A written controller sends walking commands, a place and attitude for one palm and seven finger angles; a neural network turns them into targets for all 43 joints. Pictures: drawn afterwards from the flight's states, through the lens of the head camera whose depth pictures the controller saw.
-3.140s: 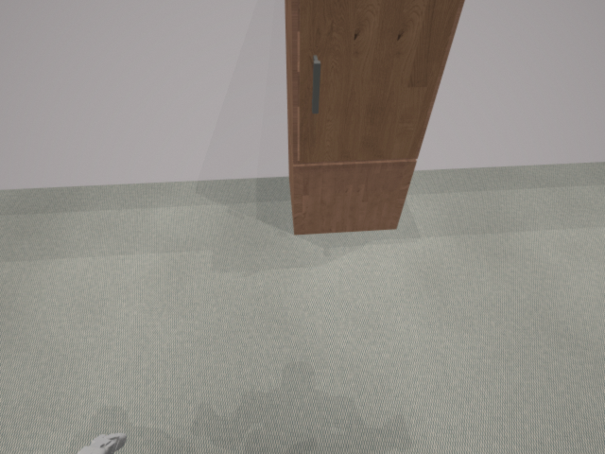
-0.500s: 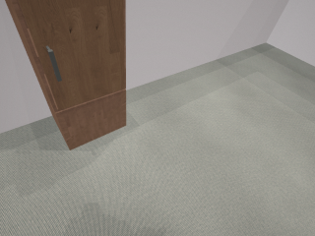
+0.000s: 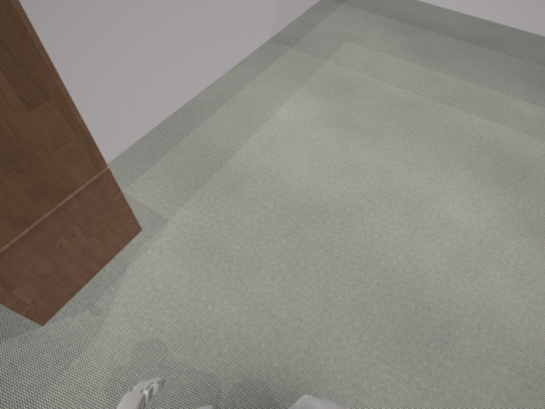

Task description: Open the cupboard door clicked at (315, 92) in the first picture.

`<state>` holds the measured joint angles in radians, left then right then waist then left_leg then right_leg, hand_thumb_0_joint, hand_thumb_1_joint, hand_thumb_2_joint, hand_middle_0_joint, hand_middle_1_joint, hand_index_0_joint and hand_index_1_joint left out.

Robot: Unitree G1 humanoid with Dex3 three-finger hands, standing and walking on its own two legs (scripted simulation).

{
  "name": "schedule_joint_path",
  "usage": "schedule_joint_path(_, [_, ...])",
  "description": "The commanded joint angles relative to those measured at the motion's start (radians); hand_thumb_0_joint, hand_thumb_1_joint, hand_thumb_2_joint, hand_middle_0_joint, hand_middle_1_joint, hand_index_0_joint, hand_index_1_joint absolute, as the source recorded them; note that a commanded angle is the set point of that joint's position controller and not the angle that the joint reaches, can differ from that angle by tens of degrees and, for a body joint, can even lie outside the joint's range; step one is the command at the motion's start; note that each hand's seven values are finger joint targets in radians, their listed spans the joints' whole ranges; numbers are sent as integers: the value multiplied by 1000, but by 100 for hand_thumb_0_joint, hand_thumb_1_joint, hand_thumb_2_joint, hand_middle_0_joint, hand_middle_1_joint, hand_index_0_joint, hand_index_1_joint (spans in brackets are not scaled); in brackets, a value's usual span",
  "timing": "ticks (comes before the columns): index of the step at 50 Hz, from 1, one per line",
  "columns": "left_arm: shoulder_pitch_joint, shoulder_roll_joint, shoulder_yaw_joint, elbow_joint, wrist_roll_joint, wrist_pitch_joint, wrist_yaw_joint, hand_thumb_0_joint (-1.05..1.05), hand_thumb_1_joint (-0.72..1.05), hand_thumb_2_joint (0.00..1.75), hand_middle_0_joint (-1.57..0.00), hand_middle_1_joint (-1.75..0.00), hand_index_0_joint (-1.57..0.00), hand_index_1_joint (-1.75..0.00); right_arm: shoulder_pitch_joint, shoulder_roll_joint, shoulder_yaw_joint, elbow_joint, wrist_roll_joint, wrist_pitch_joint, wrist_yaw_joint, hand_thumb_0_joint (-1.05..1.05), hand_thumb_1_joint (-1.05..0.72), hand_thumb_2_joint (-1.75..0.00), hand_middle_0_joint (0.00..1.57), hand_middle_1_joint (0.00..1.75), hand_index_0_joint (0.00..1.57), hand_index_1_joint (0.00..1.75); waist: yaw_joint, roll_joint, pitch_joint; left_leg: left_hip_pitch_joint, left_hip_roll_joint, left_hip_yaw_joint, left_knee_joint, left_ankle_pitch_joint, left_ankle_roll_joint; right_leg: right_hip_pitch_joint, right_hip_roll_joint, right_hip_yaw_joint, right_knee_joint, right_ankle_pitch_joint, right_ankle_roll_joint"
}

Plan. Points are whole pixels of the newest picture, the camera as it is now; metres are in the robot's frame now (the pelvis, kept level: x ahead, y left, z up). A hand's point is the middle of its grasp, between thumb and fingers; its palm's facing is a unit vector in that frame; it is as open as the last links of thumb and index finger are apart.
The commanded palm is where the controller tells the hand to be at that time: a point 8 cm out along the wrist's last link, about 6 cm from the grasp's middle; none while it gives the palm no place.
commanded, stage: walk to a spot facing it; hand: left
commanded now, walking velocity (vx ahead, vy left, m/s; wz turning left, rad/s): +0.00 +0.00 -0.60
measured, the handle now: out of the picture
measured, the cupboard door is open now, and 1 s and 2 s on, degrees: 0 0 0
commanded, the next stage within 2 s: turn to face it in 1.92 s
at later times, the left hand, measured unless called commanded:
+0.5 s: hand (101, 389) +0.16 +0.28 -0.16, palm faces -0.18 -0.96 -0.23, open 7.4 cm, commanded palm none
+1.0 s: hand (187, 328) +0.26 +0.16 -0.13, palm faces -0.58 -0.76 -0.29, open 7.4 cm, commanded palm none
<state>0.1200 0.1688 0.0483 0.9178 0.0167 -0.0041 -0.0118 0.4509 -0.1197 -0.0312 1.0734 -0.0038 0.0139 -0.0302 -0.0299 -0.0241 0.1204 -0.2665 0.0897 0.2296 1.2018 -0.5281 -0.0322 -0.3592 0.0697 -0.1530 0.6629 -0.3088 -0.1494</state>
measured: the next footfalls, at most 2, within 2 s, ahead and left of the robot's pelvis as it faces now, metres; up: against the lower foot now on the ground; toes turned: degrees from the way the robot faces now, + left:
left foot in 0.42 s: +0.14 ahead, +0.18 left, +0.00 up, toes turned -11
right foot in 0.94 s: +0.01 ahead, -0.04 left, +0.00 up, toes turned -42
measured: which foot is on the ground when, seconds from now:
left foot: up 0.00-0.40, down 0.42-0.94, up 0.96-1.00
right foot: down 0.00-0.44, up 0.46-0.92, down 0.94-1.00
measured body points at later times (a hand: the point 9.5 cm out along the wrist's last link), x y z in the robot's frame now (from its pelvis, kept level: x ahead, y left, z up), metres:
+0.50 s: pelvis +0.06 +0.09 +0.02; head +0.11 +0.11 +0.46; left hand +0.17 +0.33 -0.14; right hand +0.14 -0.18 -0.10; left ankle +0.10 +0.18 -0.72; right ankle +0.02 -0.03 -0.67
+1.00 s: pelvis +0.03 +0.07 +0.01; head +0.04 +0.02 +0.45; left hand +0.29 +0.19 -0.11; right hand -0.13 -0.14 -0.16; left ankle +0.09 +0.19 -0.68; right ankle -0.02 -0.01 -0.72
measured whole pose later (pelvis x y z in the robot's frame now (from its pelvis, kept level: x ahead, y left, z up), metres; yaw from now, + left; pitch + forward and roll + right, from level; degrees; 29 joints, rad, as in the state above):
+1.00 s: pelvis +0.03 +0.07 +0.01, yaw -37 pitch +0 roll +0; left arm 0.13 0.20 0.06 0.89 0.02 0.03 -0.01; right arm 0.30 -0.26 -0.08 0.97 -0.03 0.06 -0.01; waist -0.04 0.07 0.08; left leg -0.37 0.20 0.21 0.94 -0.51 -0.06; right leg -0.30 -0.01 -0.09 0.65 -0.34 -0.04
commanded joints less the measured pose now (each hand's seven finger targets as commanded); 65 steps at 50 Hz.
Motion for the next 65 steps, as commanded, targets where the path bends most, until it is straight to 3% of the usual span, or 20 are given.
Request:
schedule_joint_path(1, [134,202,54,-31,-21,-5,44,0,90,90,-20,-30,-20,-30,-111,-134,-35,-164,-9,-20,-5,0,-90,-90,20,30,20,30,44,20,-168,-305,68,-231,152,111,-38,276,-363,412,-277,790,-38])
schedule_joint_path(5, [75,180,48,-43,-1,-14,38,0,90,90,-20,-30,-20,-30,-87,-113,-34,-142,-17,18,-5,0,-90,-90,20,30,20,30,-21,-10,-95,-219,55,-219,9,168,-60,26,-266,313,-319,647,-29])
schedule_joint_path(9, [101,192,54,-46,4,-7,26,0,90,90,-20,-30,-20,-30,-182,-130,-35,-182,-18,14,2,0,-90,-90,20,30,20,30,5,-111,-111,-233,34,-213,-109,225,-69,30,-213,349,-303,527,-19])
schedule_joint_path(15, [158,229,74,-70,9,11,25,0,90,90,-20,-30,-20,-30,-360,-148,-33,-257,-7,-6,2,0,-90,-90,20,30,20,30,76,-168,-188,-195,-37,-187,-394,145,-67,205,-210,461,-197,688,-26])
schedule_joint_path(19, [109,241,81,-92,5,25,33,0,90,90,-20,-30,-20,-30,-298,-176,-40,-253,3,-16,-5,0,-90,-90,20,30,20,30,36,-161,-243,-10,-58,-191,-686,233,-44,188,-199,519,-107,672,21])
schedule_joint_path(20, [91,218,74,-104,-2,28,34,0,90,90,-20,-30,-20,-30,-239,-210,-45,-235,1,-23,-8,0,-90,-90,20,30,20,30,5,-95,-267,171,1,-223,-828,374,-24,71,-152,479,-37,530,69])
schedule_joint_path(21, [120,155,63,-123,-14,31,26,0,90,90,-20,-30,-20,-30,-213,-300,-60,-238,-12,-30,-8,0,-90,-90,20,30,20,30,4,177,-295,358,248,-437,-884,596,48,-153,-14,352,122,72,138])
schedule_joint_path(22, [150,149,59,-124,-3,27,21,0,90,90,-20,-30,-20,-30,-216,-345,-66,-249,-11,-21,-4,0,-90,-90,20,30,20,30,18,306,-264,337,424,-541,-851,859,147,-249,-5,226,370,-325,188])
schedule_joint_path(23, [166,186,66,-96,5,34,24,0,90,90,-20,-30,-20,-30,-243,-295,-53,-257,-15,-16,-2,0,-90,-90,20,30,20,30,25,225,-234,236,405,-470,-834,849,174,-217,-47,256,498,-294,196])
schedule_joint_path(27, [157,173,77,-72,11,53,-5,0,90,90,-20,-30,-20,-30,-325,-225,-33,-282,-21,-28,-8,0,-90,-90,20,30,20,30,58,215,-126,114,223,-230,-858,765,122,-214,-79,198,636,-115,223])
schedule_joint_path(34, [92,128,66,-83,5,72,-18,0,90,90,-20,-30,-20,-30,-211,-236,-52,-234,-17,-28,-6,0,-90,-90,20,30,20,30,18,205,-121,192,254,-158,-885,600,151,-224,-125,138,486,-74,239])
schedule_joint_path(41, [11,99,49,-104,6,56,-18,0,90,90,-20,-30,-20,-30,-162,-274,-81,-188,-25,-21,7,0,-90,-90,20,30,20,30,-19,249,-134,201,309,-79,-823,653,154,-95,-125,55,153,-137,210])
schedule_joint_path(43, [32,103,47,-102,6,45,-14,0,90,90,-20,-30,-20,-30,-163,-284,-87,-180,-26,-19,12,0,-90,-90,20,30,20,30,-7,247,-167,214,316,-48,-757,701,130,-31,-106,42,33,-105,188])
schedule_joint_path(45, [112,137,57,-78,6,29,-7,0,90,90,-20,-30,-20,-30,-167,-276,-85,-182,-19,-16,17,0,-90,-90,20,30,20,30,45,162,-214,119,283,27,-578,637,50,177,-104,42,-196,113,160])
schedule_joint_path(46, [193,236,72,-57,15,13,3,0,90,90,-20,-30,-20,-30,-150,-228,-72,-201,-10,-10,26,0,-90,-90,20,30,20,30,88,-91,-265,-90,212,58,-376,362,-12,389,-263,253,-300,244,97])
schedule_joint_path(47, [241,340,92,-41,9,11,17,0,90,90,-20,-30,-20,-30,-207,-157,-43,-256,-17,-4,30,0,-90,-90,20,30,20,30,111,-326,-249,-365,64,2,-143,-114,-59,450,-470,576,-328,493,-6])
schedule_joint_path(48, [266,336,92,-34,-4,19,28,0,90,90,-20,-30,-20,-30,-243,-191,-46,-268,-17,9,20,0,-90,-90,20,30,20,30,134,-240,-251,-394,72,-135,-45,-119,-47,413,-493,554,-338,395,-61])
schedule_joint_path(50, [163,275,86,-57,-5,20,32,0,90,90,-20,-30,-20,-30,-305,-198,-49,-266,-19,15,29,0,-90,-90,20,30,20,30,109,-217,-137,-456,84,-187,-14,18,-38,303,-398,541,-434,-84,-37])
schedule_joint_path(55, [134,212,57,-48,-2,-29,18,0,90,90,-20,-30,-20,-30,-231,-200,-59,-205,-34,-5,45,0,-90,-90,20,30,20,30,40,-104,-87,-365,67,-174,-120,243,-66,226,-283,382,-430,71,3])
schedule_joint_path(65, [277,183,46,20,5,-57,18,0,90,90,-20,-30,-20,-30,-387,-179,-51,-254,-27,-32,52,0,-90,-90,20,30,20,30,85,-100,-40,-412,36,-198,-309,281,-58,292,-288,497,-464,47,-39])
